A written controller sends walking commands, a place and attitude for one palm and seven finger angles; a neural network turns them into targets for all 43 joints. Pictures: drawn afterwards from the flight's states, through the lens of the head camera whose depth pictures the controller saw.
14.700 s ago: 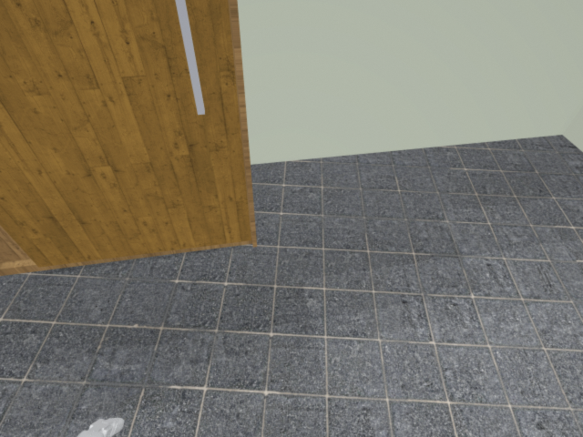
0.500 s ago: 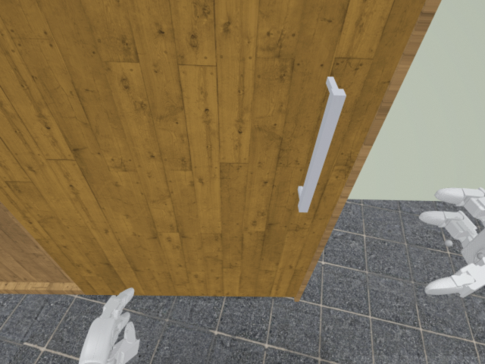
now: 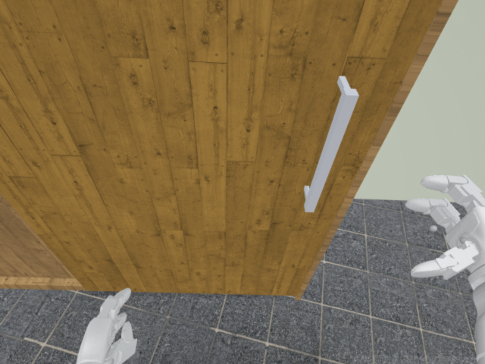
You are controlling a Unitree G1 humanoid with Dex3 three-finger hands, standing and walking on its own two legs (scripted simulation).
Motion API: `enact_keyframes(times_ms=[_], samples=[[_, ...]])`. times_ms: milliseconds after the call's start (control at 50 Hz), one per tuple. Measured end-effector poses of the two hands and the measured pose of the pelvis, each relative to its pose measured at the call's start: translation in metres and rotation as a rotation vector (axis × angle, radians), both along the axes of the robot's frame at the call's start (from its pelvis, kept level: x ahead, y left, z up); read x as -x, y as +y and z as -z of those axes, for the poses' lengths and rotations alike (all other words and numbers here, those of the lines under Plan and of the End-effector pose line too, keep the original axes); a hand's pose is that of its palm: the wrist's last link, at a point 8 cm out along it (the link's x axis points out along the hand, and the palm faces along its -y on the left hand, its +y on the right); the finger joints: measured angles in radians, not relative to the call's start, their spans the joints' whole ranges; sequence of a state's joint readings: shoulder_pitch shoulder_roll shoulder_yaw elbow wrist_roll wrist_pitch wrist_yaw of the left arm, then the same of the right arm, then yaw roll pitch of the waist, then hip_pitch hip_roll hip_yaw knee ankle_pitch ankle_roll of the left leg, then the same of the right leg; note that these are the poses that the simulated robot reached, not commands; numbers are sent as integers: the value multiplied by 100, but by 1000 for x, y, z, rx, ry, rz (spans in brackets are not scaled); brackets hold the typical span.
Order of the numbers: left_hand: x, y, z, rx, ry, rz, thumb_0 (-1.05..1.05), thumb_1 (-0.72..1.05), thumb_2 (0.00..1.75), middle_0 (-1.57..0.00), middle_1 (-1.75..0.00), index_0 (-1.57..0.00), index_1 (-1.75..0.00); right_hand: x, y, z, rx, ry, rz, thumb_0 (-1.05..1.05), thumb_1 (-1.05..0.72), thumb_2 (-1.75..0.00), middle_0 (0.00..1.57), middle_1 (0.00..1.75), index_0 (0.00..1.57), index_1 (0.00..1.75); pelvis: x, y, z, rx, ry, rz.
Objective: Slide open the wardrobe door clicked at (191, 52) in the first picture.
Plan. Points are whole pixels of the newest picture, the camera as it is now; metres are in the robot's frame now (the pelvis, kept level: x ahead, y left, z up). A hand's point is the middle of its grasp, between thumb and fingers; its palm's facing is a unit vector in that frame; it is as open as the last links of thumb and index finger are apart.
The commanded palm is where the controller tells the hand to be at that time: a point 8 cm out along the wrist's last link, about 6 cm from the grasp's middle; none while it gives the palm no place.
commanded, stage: move the hooked fingers beside the handle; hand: right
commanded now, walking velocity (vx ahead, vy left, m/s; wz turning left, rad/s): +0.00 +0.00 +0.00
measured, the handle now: (323, 154) +0.48 -0.13 +0.10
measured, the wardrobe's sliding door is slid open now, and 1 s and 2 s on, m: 0.00 0.00 0.00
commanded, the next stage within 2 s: none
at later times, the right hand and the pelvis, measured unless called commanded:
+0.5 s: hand (395, 200) +0.36 -0.23 +0.12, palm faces +0.01 +1.00 -0.02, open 14.0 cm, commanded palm +0.33 -0.28 +0.12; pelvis +0.00 +0.00 +0.00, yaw +1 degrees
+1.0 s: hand (372, 179) +0.41 -0.21 +0.11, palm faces +0.00 +1.00 +0.00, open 14.0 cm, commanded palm +0.38 -0.26 +0.11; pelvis +0.01 +0.00 +0.00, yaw +1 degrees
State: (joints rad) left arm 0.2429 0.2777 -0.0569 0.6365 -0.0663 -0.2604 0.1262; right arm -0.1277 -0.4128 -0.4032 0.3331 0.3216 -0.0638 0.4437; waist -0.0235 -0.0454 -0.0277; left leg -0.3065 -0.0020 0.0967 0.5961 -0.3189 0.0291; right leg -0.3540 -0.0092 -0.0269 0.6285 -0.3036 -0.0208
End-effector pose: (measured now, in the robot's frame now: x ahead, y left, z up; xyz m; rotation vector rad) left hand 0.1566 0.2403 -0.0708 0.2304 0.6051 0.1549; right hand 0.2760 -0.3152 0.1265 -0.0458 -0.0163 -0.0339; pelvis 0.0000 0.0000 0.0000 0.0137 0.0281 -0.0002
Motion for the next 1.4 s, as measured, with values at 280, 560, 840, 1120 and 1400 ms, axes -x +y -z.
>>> enact_keyframes(times_ms=[280,560,840,1120,1400], samples=[[18,8,10,4,70,-42,1,91,89,-20,-30,-20,-30,-25,14,6,-15,18,-3,-1,50,-30,30,120,30,120,-3,0,0,4,18,-8],[28,7,16,15,136,-63,1,91,89,-20,-30,-21,-30,-67,33,11,-20,41,-12,-1,50,-30,31,120,30,120,-6,0,0,7,39,-16],[43,15,23,3,230,-100,1,91,89,-20,-30,-20,-30,-92,40,17,-32,41,-19,-1,50,-30,30,120,30,120,-12,-2,1,4,62,-20],[55,9,28,23,284,-117,1,91,89,-20,-30,-20,-30,-117,57,16,-46,24,-27,-1,50,-30,30,120,30,120,-13,-6,2,3,78,-27],[77,9,36,26,363,-137,1,91,89,-20,-30,-20,-30,-137,70,19,-50,20,-30,-1,50,-30,30,120,30,120,-9,-8,5,2,100,-32]])
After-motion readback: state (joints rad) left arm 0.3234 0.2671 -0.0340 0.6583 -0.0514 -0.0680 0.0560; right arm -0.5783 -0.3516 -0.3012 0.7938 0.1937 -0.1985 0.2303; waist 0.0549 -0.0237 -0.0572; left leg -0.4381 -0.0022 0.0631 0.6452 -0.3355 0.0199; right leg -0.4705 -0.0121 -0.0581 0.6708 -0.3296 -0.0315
